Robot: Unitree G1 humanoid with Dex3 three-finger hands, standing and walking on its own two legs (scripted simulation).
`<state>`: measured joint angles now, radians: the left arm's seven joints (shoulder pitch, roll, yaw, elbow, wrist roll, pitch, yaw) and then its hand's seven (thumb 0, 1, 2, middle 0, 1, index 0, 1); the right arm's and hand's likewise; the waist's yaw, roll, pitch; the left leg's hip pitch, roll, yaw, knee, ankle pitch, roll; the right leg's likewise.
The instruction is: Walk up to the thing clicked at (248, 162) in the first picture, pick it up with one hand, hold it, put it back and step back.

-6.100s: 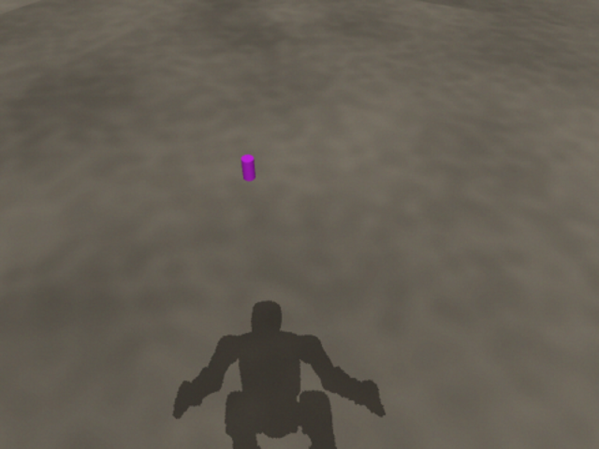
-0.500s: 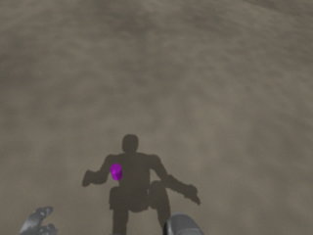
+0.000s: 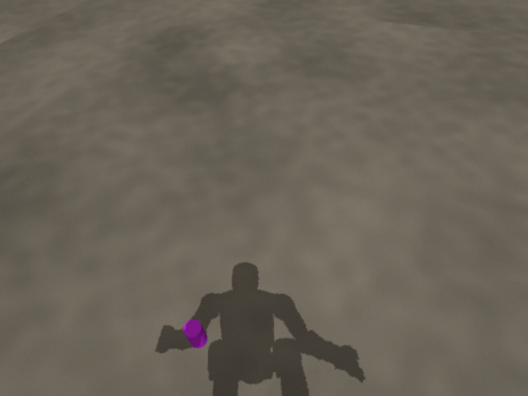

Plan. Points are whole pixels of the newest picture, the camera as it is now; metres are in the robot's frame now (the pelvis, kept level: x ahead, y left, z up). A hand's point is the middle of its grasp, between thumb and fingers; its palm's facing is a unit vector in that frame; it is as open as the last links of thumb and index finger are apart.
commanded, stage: walk up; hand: left
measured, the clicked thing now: (195, 334) +0.46 +0.26 -0.71
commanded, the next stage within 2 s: none
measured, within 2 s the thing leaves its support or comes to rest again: neither
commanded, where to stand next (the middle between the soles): +0.08 +0.02 m, yaw +1 degrees
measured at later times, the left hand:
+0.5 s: hand out of the picture +0.09 +0.31 -0.16, palm faces +0.05 -0.91 -0.41, open 7.3 cm
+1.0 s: hand out of the picture +0.06 +0.29 -0.14, palm faces +0.03 -0.94 -0.34, open 7.3 cm
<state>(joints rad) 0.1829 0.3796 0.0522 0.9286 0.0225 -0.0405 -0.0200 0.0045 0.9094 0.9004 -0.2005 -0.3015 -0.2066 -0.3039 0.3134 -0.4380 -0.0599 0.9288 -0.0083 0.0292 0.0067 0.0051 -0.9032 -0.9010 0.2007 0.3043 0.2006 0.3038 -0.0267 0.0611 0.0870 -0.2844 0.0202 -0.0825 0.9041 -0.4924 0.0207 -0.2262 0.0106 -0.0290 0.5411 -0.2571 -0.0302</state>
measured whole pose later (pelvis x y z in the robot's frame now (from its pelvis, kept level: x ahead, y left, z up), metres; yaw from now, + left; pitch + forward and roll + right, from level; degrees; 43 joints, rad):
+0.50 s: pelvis +0.00 +0.03 -0.01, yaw +3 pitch -2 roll +0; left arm 0.10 0.40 0.04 0.91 -0.03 0.03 0.05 0.00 0.91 0.90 -0.20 -0.30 -0.21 -0.30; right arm 0.13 -0.38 -0.06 0.85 -0.02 0.04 0.02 0.00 -0.90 -0.90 0.20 0.30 0.20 0.30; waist 0.00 -0.02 0.19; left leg -0.33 -0.01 -0.01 0.66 -0.29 0.02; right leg -0.41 0.02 0.07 1.04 -0.58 -0.02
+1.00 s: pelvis -0.01 +0.03 +0.01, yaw +2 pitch -3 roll +0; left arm 0.14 0.35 0.00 1.06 0.00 -0.02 0.00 0.01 0.91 0.90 -0.20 -0.30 -0.21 -0.30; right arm 0.13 -0.34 0.00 1.07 0.00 0.00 0.03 0.00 -0.90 -0.90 0.20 0.30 0.20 0.30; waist 0.01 0.02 0.06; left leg -0.21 -0.01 -0.01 0.43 -0.17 0.01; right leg -0.12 -0.01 -0.01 0.42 -0.25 0.01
